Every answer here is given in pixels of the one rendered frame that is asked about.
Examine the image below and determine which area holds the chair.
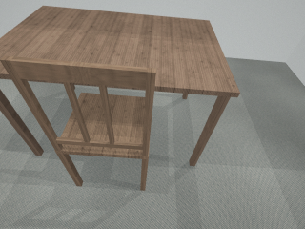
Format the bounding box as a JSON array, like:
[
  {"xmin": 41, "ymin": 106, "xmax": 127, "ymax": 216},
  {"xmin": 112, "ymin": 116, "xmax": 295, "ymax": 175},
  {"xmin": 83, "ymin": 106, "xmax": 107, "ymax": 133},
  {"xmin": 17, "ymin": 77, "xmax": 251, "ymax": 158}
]
[{"xmin": 0, "ymin": 55, "xmax": 156, "ymax": 191}]

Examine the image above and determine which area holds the table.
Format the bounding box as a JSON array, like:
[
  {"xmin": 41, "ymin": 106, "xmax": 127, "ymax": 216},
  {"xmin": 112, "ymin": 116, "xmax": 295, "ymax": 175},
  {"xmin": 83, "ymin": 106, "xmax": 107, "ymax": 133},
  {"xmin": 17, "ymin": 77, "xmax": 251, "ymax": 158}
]
[{"xmin": 0, "ymin": 6, "xmax": 240, "ymax": 166}]

